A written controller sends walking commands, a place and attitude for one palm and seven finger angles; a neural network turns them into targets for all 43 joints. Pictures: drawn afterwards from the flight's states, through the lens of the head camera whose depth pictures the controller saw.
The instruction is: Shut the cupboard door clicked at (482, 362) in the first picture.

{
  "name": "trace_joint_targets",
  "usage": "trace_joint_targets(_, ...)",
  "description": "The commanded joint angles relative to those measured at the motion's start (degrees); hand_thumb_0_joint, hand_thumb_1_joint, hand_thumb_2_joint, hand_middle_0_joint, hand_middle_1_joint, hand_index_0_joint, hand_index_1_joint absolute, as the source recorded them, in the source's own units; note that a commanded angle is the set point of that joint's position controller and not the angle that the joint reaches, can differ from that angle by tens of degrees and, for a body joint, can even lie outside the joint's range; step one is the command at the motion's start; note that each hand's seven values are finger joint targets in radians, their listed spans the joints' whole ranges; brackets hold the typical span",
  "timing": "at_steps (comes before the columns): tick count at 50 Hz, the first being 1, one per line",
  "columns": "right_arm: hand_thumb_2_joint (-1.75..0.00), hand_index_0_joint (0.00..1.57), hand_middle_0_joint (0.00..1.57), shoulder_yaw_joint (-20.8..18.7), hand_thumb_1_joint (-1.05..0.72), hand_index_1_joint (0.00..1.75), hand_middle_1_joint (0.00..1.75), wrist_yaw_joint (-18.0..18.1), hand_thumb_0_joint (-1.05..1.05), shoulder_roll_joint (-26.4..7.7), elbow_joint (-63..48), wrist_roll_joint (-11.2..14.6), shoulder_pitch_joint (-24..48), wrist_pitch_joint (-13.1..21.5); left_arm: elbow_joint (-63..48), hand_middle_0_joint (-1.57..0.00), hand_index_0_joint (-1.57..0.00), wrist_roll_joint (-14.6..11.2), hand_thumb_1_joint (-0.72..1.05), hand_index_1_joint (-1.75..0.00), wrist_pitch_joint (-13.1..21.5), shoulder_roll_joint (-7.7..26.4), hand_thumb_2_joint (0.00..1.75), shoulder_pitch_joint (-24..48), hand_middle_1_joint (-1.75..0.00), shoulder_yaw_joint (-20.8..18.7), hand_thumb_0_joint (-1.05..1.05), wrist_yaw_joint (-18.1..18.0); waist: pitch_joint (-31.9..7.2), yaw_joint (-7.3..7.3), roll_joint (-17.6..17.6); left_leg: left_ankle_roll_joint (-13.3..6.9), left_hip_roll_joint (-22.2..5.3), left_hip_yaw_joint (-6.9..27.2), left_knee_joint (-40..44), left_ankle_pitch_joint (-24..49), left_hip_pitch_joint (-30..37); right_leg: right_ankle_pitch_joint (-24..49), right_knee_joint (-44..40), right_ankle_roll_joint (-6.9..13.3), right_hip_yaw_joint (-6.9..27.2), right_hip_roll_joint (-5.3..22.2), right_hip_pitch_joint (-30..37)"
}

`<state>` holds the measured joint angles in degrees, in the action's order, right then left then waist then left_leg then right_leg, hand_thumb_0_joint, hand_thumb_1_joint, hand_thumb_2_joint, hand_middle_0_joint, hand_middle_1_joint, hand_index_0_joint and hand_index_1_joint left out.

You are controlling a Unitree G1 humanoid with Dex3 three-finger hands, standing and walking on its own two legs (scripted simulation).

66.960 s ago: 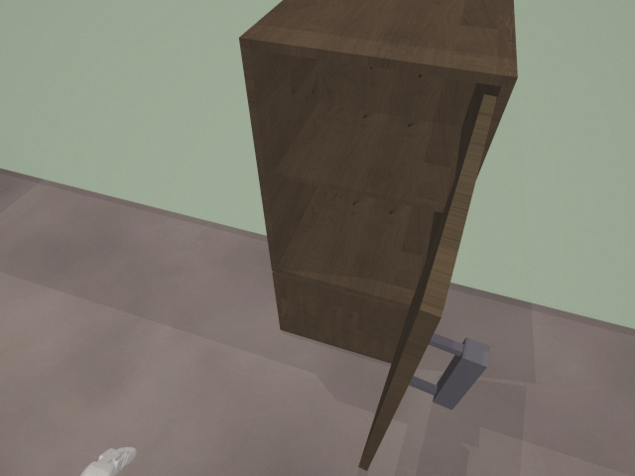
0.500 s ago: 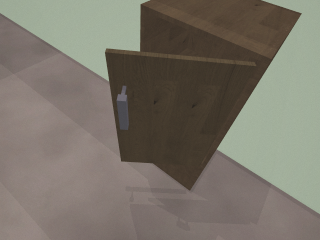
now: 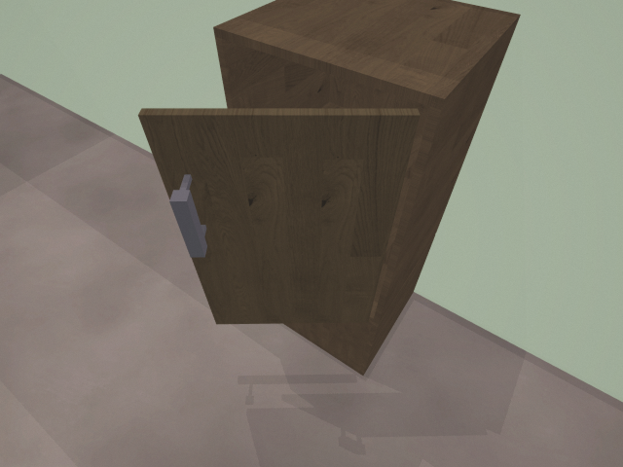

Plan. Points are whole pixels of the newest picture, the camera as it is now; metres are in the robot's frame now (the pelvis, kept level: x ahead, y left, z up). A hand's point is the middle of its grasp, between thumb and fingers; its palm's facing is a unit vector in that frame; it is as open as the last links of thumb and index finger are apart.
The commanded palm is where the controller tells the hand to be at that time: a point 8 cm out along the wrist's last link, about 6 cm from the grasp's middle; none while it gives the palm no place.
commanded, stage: come to a stop and stand still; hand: left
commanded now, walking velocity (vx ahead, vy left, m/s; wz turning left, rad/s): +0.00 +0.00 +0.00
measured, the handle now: (192, 216) +0.49 +0.21 +0.03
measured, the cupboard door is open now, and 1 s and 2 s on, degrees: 36 36 36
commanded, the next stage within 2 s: look again from close up in 0.18 s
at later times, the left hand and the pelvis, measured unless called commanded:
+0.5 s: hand out of the picture +0.02 +0.19 -0.19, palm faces +0.01 -0.98 -0.18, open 7.4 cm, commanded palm none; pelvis +0.02 +0.04 -0.01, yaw -1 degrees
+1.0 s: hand out of the picture +0.14 +0.26 -0.09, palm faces +0.21 -0.95 -0.24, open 7.3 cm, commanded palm +0.11 +0.29 -0.07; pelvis +0.00 +0.05 -0.01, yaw -1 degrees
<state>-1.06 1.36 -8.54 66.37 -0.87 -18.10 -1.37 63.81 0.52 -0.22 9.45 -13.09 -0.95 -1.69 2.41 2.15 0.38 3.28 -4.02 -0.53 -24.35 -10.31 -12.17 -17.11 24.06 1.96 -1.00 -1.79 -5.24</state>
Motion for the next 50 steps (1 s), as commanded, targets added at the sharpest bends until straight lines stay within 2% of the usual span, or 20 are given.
trace_joint_targets(1, -0.90, 0.20, 0.20, -0.5, -0.90, 0.30, 0.30, 0.7, 0.00, -4.7, -1.2, -0.1, -2.0, 1.0, -1.2, -0.20, -0.20, -0.4, 0.90, -0.30, 0.7, 5.1, 0.90, -3.5, -0.30, -0.6, 0.00, -0.2, 3.3, -1.25, -2.3, -2.1, -1.4, 0.7, 1.7, 5.5, 2.7, 7.7, -9.1, 1.0, 6.7, 8.1, -7.0)
trace_joint_targets(13, -0.90, 0.20, 0.20, -0.5, -0.90, 0.30, 0.30, 1.3, 0.00, -4.8, -1.3, 0.3, -0.3, 1.5, 0.0, -0.20, -0.20, -0.1, 0.90, -0.30, 0.8, 3.6, 0.90, -6.8, -0.30, -0.4, 0.00, -0.5, 1.3, -1.57, -2.3, -2.8, -2.1, 0.8, 1.1, 9.9, 5.0, 19.2, -6.0, 0.1, 5.3, 7.4, -3.9)
trace_joint_targets(14, -0.90, 0.20, 0.20, -0.3, -0.90, 0.30, 0.30, 0.5, 0.00, -5.4, -6.1, 0.8, 7.1, 2.9, 1.2, -0.20, -0.20, 0.9, 0.90, -0.30, 3.2, 4.9, 0.90, -12.9, -0.30, -0.5, 0.00, -3.0, 1.4, -4.79, -0.3, -1.9, -1.2, -2.5, -13.3, 5.9, -0.5, 46.7, -6.0, -4.0, 11.1, 12.0, -5.5)
trace_joint_targets(15, -0.90, 0.20, 0.20, 0.0, -0.90, 0.30, 0.30, 0.0, 0.00, -2.2, -8.4, 0.6, 3.9, 2.4, -1.8, -0.20, -0.20, 0.8, 0.90, -0.30, 3.8, 7.8, 0.90, -10.2, -0.30, -0.8, 0.00, -2.6, -0.6, -1.07, -2.4, -3.2, 1.1, -0.2, -13.0, -9.0, -5.1, 47.5, -2.5, -1.4, 10.3, 13.5, -1.7)
trace_joint_targets(16, -0.90, 0.20, 0.20, -0.3, -0.90, 0.30, 0.30, 0.2, 0.00, -2.5, -7.9, 0.3, 2.3, 2.4, -2.6, -0.20, -0.20, 0.7, 0.90, -0.30, 3.8, 6.8, 0.90, -8.5, -0.30, -0.5, 0.00, -2.1, -2.2, -0.53, 1.9, -3.6, 1.0, -1.0, -10.7, -8.3, -3.7, 42.9, -0.8, 1.4, 9.2, 12.8, -1.5)
trace_joint_targets(17, -0.90, 0.20, 0.20, -0.1, -0.90, 0.30, 0.30, 0.0, 0.00, -1.6, -7.7, 0.1, 1.3, 2.6, -2.9, -0.20, -0.20, 0.8, 0.90, -0.30, 3.9, 6.7, 0.90, -7.3, -0.30, -0.8, 0.00, -2.1, -3.7, -0.46, 0.4, -3.1, 0.9, -1.8, -7.4, -3.9, -2.0, 43.7, 0.6, 2.2, 7.0, 11.6, -0.8)
trace_joint_targets(18, -0.90, 0.20, 0.20, 0.0, -0.90, 0.30, 0.30, -0.1, 0.00, -2.8, -7.7, 0.3, -0.4, 2.9, -3.3, -0.20, -0.20, 0.6, 0.90, -0.30, 4.0, 5.9, 0.90, -8.0, -0.30, -0.4, 0.00, -2.0, -6.4, -0.16, -1.2, -3.7, 0.7, -0.3, -6.1, 2.6, 0.6, 39.5, 2.9, 1.7, 5.8, 9.1, 0.0)
trace_joint_targets(20, -0.90, 0.20, 0.20, -0.4, -0.90, 0.30, 0.30, 0.3, 0.00, -5.4, -8.1, 0.3, -1.0, 3.5, -3.8, -0.20, -0.20, 0.4, 0.90, -0.30, 3.5, 3.6, 0.90, -8.8, -0.30, 0.0, 0.00, -2.1, -6.5, -0.65, -3.7, -4.9, -2.1, 1.5, -6.8, 14.0, 2.9, 28.7, 3.3, 0.7, 4.6, 6.6, -3.3)
trace_joint_targets(22, -0.90, 0.20, 0.20, -0.2, -0.90, 0.30, 0.30, 0.5, 0.00, -5.9, -8.0, 0.2, 0.0, 3.7, -4.0, -0.20, -0.20, 0.5, 0.90, -0.30, 2.6, 3.6, 0.90, -9.0, -0.30, 0.2, 0.00, -2.0, -2.7, -1.56, 3.4, -5.3, -2.4, 2.1, -6.0, 18.8, 2.1, 19.4, 3.1, 0.4, 4.0, 5.8, -5.3)
trace_joint_targets(26, -0.90, 0.20, 0.20, -0.2, -0.90, 0.30, 0.30, 0.5, 0.00, -6.9, -9.5, 0.2, 1.9, 3.1, -4.4, -0.20, -0.20, 0.6, 0.90, -0.30, 1.4, 4.1, 0.90, -8.8, -0.30, 0.5, 0.00, -1.4, 2.4, -2.11, 0.0, -5.9, -2.3, 3.7, -2.2, 8.5, -0.9, 6.5, 1.4, 0.0, 4.3, 4.8, -8.5)
trace_joint_targets(29, -0.90, 0.20, 0.20, -0.2, -0.90, 0.30, 0.30, 0.2, 0.00, -7.7, -9.7, 0.0, 2.7, 3.1, -5.1, -0.20, -0.20, 0.5, 0.90, -0.30, 1.0, 4.9, 0.90, -8.0, -0.30, 0.6, 0.00, -1.1, 3.2, -2.34, 1.2, -6.4, -2.2, 4.6, 0.4, 4.1, -1.7, 2.5, 1.4, -0.3, 4.1, 4.7, -8.9)
trace_joint_targets(36, -0.90, 0.20, 0.20, -0.3, -0.90, 0.30, 0.30, 0.1, 0.00, -9.3, -9.8, 0.0, 3.7, 3.4, -5.7, -0.20, -0.20, 0.5, 0.90, -0.30, 0.8, 7.0, 0.90, -6.7, -0.30, 0.4, 0.00, -0.7, -0.1, -2.76, 1.1, -6.7, -2.5, 5.0, 2.4, 4.5, 0.5, 3.4, 1.4, -1.0, 3.5, 5.4, -7.5)
trace_joint_targets(43, -0.90, 0.20, 0.20, -0.2, -0.90, 0.30, 0.30, -0.1, 0.00, -10.1, -8.8, 0.2, 4.1, 3.5, -5.4, -0.20, -0.20, 0.5, 0.90, -0.30, 1.0, 8.6, 0.90, -5.5, -0.30, 0.4, 0.00, -0.5, -1.0, -2.72, -0.3, -6.5, -2.0, 4.2, 2.7, 5.2, 1.4, 5.4, 0.2, -1.1, 4.1, 6.3, -6.5)
trace_joint_targets(44, -0.90, 0.20, 0.20, -0.3, -0.90, 0.30, 0.30, -0.3, 0.00, -11.1, -11.6, 0.8, 5.9, 3.2, -4.5, -0.20, -0.20, 1.1, 0.90, -0.30, 1.7, 7.3, 0.90, -8.3, -0.30, 0.7, 0.00, -2.5, 1.3, -3.15, -1.7, -4.8, -3.5, 2.7, -7.1, 14.0, 0.2, 12.0, -1.7, -1.7, 5.9, 8.1, -9.6)
trace_joint_targets(45, -0.90, 0.20, 0.20, -3.4, -0.90, 0.30, 0.30, 4.3, 0.00, -21.2, -25.2, 1.7, -0.5, 14.3, -99.1, -0.20, -0.20, -4.0, 0.90, -0.30, 17.2, 45.8, 0.90, 43.7, -0.30, -28.2, 0.00, -4.3, -22.4, 6.46, 1.8, -4.3, -0.2, 6.1, -10.8, 26.1, 21.0, 23.2, 13.6, -0.5, -3.4, 2.0, -12.4)
trace_joint_targets(46, -0.90, 0.20, 0.20, 0.9, -0.90, 0.30, 0.30, 5.9, 0.00, -13.3, -26.2, 4.7, 4.1, 19.6, -75.4, -0.22, -0.22, -6.2, 0.90, -0.32, 11.7, 12.8, 0.90, -3.2, -0.32, -3.3, 0.00, -3.4, -29.4, -1.06, 19.9, -3.0, -1.8, 6.3, -6.5, 32.4, 26.0, 4.6, 21.1, -1.7, -4.9, 0.3, -19.9)
trace_joint_targets(47, -0.90, 0.20, 0.20, 0.0, -0.90, 0.30, 0.30, 5.7, 0.00, -12.7, -23.8, 3.4, 3.7, 20.9, -76.1, -0.24, -0.24, -9.1, 0.90, -0.34, 9.0, 13.3, 0.90, -3.4, -0.34, -6.9, 0.00, -5.6, -30.0, -2.55, 14.0, -0.4, -1.5, 5.1, -2.9, 37.4, 20.7, 0.4, 19.1, -1.2, -4.4, 0.2, -15.6)
trace_joint_targets(48, -0.90, 0.20, 0.20, -0.2, -0.90, 0.30, 0.30, 3.5, 0.00, -9.1, -22.2, 3.2, 4.3, 21.3, -62.9, -0.25, -0.25, -8.6, 0.90, -0.36, 3.5, -3.8, 0.90, -14.9, -0.36, 3.1, 0.00, -4.9, -18.8, -0.04, 9.7, -1.1, -1.3, 5.7, -1.3, 26.9, 12.4, -3.1, 16.9, -2.2, -3.6, 1.4, -21.8)
trace_joint_targets(49, -0.90, 0.20, 0.20, -2.1, -0.90, 0.30, 0.30, 2.2, 0.00, -12.8, -26.1, 3.3, 4.1, 21.9, -72.9, -0.27, -0.27, -9.4, 0.90, -0.38, 5.7, 0.4, 0.90, -0.9, -0.38, 1.9, 0.00, -5.1, -9.6, 0.91, 7.2, -1.7, -0.4, 5.8, -2.9, 9.4, 1.9, -1.2, 15.0, -1.6, -3.3, 2.2, -20.7)
trace_joint_targets(50, -0.90, 0.20, 0.20, -2.5, -0.90, 0.30, 0.30, 2.0, 0.00, -12.5, -27.8, 3.2, 5.6, 22.3, -68.4, -0.29, -0.29, -8.8, 0.90, -0.40, 8.0, 3.3, 0.90, -2.5, -0.40, -2.4, 0.00, -4.4, -4.1, 0.90, 5.2, -2.3, 1.7, 5.3, -5.1, -2.7, -5.1, -1.2, 11.3, -1.1, -4.0, 2.2, -22.4)
